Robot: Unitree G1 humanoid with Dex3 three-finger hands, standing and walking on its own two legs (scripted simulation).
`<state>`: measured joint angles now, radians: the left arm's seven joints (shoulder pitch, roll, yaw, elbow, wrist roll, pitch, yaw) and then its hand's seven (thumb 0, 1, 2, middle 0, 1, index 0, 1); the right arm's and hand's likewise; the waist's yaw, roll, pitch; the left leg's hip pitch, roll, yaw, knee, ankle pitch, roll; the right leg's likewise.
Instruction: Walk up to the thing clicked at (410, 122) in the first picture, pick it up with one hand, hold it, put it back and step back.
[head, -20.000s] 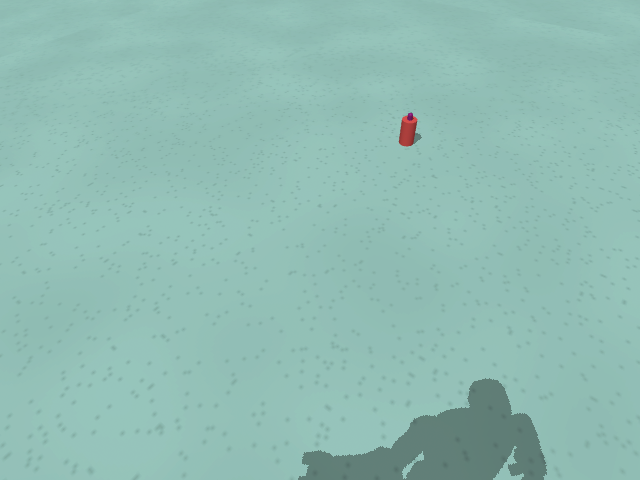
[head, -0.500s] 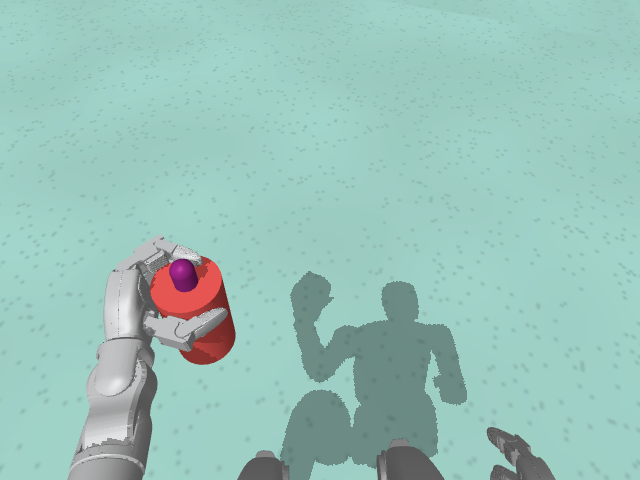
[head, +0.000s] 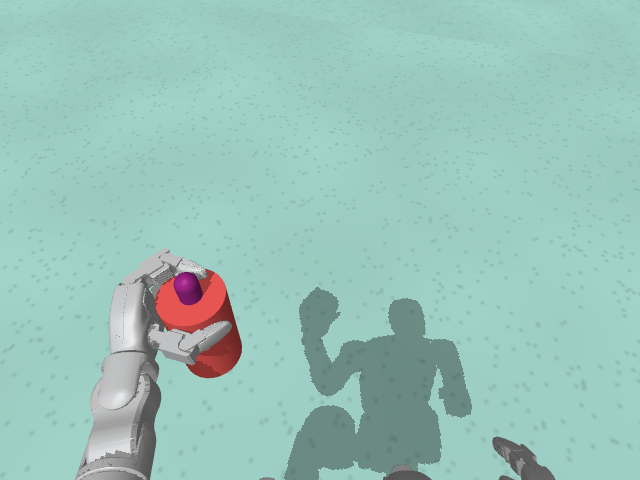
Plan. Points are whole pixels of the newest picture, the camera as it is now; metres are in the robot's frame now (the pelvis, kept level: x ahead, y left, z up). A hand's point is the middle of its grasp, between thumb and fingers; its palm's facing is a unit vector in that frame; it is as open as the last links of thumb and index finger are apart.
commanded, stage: lift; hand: left
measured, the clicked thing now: (200, 318) +0.34 +0.17 +0.00
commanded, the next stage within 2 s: hold in 0.04 s
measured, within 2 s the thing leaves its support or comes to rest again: neither
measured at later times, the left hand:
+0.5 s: hand (189, 300) +0.33 +0.17 +0.06, palm faces +0.10 -1.00 -0.01, open 9.1 cm
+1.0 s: hand (185, 307) +0.32 +0.17 +0.07, palm faces +0.10 -0.99 +0.00, open 9.1 cm
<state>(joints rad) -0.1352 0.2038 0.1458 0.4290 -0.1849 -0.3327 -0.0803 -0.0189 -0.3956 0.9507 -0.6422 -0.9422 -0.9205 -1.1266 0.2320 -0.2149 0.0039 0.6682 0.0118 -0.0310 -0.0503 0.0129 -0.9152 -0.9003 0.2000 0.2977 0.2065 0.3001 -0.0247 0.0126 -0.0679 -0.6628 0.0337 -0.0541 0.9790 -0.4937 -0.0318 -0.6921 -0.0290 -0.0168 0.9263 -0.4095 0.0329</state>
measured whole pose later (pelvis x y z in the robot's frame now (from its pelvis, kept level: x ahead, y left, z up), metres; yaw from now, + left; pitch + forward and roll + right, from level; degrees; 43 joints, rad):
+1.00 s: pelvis +0.00 +0.00 +0.02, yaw +0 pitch +5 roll -1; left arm -0.09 0.18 0.13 0.38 -0.17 -0.32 -0.05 -0.02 -0.40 0.95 -0.64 -0.95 -0.92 -1.13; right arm 0.22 -0.21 -0.01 0.68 0.01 -0.04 -0.03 0.01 -0.92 -0.91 0.20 0.30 0.21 0.30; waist -0.02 0.01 -0.03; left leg -0.52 0.04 -0.05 0.87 -0.45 -0.03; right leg -0.55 -0.03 -0.02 0.83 -0.37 0.03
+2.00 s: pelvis -0.01 +0.00 +0.02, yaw +0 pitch +5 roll -1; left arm -0.11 0.19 0.14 0.41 -0.17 -0.33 -0.06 -0.02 -0.39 0.95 -0.64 -0.95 -0.92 -1.13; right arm 0.23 -0.21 0.00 0.67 0.01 -0.06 -0.02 0.01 -0.92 -0.91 0.20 0.30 0.21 0.30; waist -0.02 0.02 -0.03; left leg -0.52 0.03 -0.05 0.87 -0.44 -0.03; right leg -0.54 -0.03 -0.02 0.81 -0.35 0.04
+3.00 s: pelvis -0.01 +0.00 +0.01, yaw +0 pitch +6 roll -1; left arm -0.13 0.18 0.14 0.45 -0.17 -0.36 -0.05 -0.02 -0.39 0.95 -0.64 -0.95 -0.92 -1.13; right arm 0.22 -0.21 -0.01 0.67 0.01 -0.06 -0.02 0.01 -0.91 -0.91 0.20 0.30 0.21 0.30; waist -0.02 0.01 -0.04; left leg -0.55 0.03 -0.05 0.88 -0.44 -0.03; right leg -0.57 -0.03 -0.02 0.83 -0.36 0.03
